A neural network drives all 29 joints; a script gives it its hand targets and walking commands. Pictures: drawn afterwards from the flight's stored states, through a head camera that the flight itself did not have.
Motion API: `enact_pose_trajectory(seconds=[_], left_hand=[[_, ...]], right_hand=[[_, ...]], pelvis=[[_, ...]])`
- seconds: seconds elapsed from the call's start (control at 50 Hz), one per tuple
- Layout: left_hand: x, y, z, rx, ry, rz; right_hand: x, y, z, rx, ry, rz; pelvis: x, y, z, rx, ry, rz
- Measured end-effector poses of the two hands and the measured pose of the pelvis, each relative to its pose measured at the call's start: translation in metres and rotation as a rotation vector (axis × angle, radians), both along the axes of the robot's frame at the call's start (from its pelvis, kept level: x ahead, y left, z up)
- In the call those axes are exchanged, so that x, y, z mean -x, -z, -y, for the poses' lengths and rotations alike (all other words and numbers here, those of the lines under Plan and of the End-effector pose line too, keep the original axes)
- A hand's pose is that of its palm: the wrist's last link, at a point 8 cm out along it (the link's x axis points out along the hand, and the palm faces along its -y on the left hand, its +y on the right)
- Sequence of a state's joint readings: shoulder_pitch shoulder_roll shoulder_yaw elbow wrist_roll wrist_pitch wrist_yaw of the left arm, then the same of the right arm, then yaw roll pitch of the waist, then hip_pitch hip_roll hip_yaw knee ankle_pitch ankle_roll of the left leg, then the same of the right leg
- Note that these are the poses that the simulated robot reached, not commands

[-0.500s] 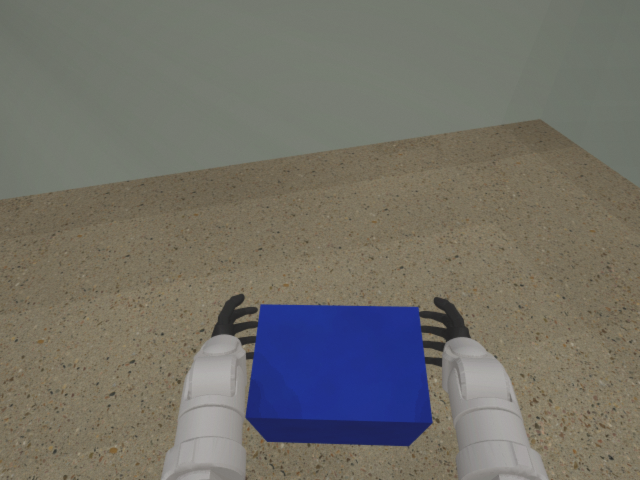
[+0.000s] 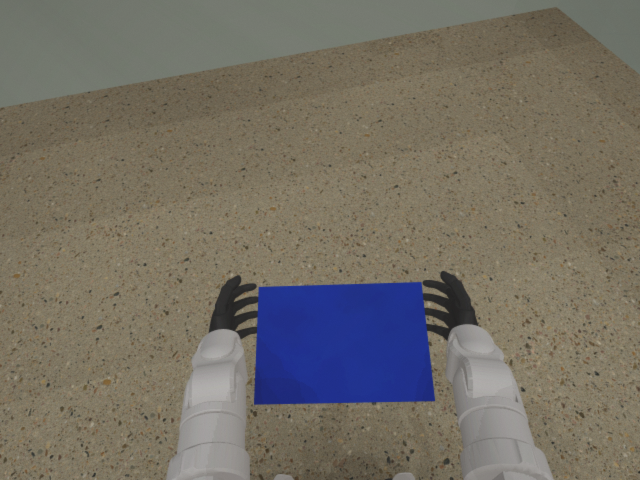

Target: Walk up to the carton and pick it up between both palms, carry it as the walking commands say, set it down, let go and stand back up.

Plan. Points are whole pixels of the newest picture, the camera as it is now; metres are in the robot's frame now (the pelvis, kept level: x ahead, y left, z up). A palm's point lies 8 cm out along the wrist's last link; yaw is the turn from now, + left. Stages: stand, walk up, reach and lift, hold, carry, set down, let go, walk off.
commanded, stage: set down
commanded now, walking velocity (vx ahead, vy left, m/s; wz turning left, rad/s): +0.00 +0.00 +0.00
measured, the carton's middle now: (341, 348) +0.34 +0.02 -0.13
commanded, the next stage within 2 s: none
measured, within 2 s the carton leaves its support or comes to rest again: neither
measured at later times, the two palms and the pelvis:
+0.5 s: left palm (249, 340) +0.34 +0.16 -0.13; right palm (443, 336) +0.36 -0.14 -0.13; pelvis -0.03 -0.01 -0.07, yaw +1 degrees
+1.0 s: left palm (257, 344) +0.37 +0.17 -0.22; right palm (425, 340) +0.39 -0.13 -0.22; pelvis -0.03 +0.00 -0.15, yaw +2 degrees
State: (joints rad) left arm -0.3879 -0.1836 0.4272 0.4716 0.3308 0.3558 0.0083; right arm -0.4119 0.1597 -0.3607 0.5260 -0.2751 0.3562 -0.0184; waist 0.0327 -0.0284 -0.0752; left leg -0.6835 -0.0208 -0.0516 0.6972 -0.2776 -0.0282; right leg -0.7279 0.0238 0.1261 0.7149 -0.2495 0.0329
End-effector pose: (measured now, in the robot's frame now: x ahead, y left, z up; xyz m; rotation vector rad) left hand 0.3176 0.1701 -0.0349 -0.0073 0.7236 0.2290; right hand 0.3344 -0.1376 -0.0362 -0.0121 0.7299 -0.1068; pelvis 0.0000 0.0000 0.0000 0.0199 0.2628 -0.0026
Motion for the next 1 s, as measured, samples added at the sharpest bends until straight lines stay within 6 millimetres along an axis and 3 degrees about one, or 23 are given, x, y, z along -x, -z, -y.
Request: enact_pose_trajectory(seconds=[0.28, 0.62, 1.0], left_hand=[[-0.016, 0.057, 0.004, 0.016, 0.019, -0.002], [-0.033, 0.117, 0.006, -0.016, -0.056, 0.002], [-0.050, 0.189, 0.004, 0.003, -0.063, 0.005]], right_hand=[[-0.009, 0.056, 0.004, 0.005, 0.048, 0.007], [-0.034, 0.117, -0.002, 0.043, 0.058, 0.022], [-0.051, 0.185, -0.005, 0.053, 0.062, 0.021]], pelvis=[[0.019, 0.037, 0.011, -0.006, -0.014, -0.196], [0.027, 0.091, 0.009, -0.008, -0.024, -0.383], [0.033, 0.149, 0.002, 0.007, -0.032, -0.478]])
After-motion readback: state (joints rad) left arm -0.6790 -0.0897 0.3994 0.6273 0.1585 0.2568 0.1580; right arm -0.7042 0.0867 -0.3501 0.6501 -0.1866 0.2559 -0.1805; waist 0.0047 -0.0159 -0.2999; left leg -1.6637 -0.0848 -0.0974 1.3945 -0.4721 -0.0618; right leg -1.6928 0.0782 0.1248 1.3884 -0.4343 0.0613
